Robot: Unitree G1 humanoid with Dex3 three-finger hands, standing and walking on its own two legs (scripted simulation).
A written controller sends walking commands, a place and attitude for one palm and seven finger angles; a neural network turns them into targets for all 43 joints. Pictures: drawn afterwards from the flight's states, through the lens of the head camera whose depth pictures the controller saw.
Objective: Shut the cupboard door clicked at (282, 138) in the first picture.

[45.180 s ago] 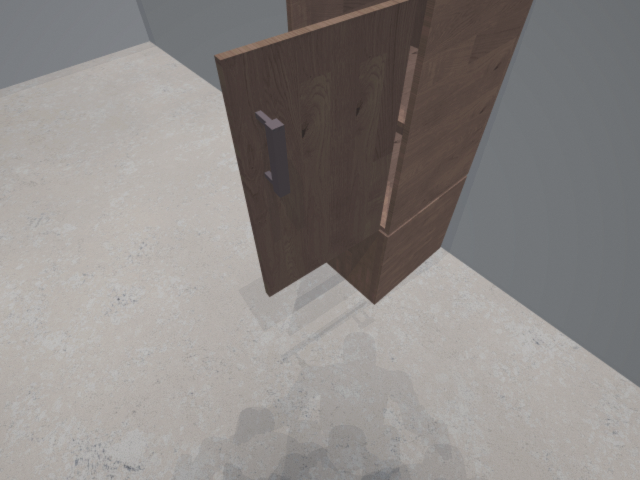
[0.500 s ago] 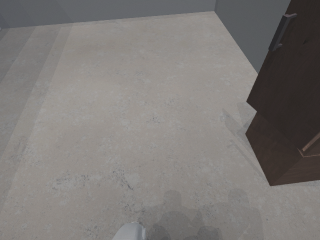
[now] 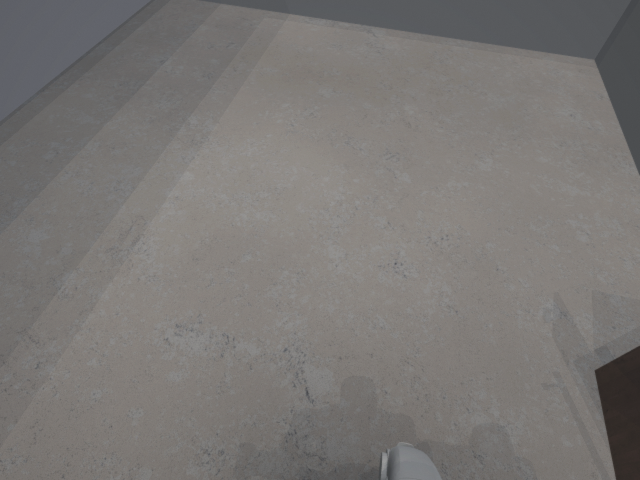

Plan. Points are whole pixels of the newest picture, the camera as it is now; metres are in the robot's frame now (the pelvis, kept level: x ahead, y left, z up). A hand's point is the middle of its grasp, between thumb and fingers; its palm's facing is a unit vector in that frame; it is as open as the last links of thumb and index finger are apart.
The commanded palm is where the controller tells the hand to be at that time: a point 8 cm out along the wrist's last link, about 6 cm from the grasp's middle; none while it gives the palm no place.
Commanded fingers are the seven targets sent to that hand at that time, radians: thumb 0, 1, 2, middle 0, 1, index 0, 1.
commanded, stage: walk to a spot facing it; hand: left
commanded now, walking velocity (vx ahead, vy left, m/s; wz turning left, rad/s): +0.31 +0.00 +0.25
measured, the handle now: out of the picture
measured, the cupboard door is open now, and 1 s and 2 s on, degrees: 20 20 20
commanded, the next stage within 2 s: turn to face it in 0.12 s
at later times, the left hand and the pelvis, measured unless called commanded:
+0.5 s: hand (224, 424) +0.21 +0.16 -0.17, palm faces +0.10 -0.97 -0.21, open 7.2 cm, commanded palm none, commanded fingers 0.00 0.90 0.90 -0.20 -0.30 -0.20 -0.30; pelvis +0.19 -0.03 +0.00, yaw +1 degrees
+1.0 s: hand (240, 328) +0.36 +0.16 -0.17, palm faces -0.20 -0.95 -0.25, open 7.4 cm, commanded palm none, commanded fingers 0.00 0.90 0.90 -0.20 -0.30 -0.20 -0.30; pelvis +0.24 -0.02 +0.00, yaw -15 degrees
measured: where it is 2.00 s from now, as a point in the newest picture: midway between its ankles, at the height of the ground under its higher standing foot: (321, 453)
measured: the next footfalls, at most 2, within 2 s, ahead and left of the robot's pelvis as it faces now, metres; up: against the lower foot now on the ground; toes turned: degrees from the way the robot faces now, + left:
right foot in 0.22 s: +0.23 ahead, -0.15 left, +0.00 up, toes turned -2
left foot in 0.52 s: +0.26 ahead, +0.10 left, +0.00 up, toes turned +6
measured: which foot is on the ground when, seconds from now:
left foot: down 0.00-0.22, up 0.24-0.50, down 0.52-0.78, up 0.80-1.00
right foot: up 0.00-0.20, down 0.22-0.52, up 0.54-0.76, down 0.78-1.00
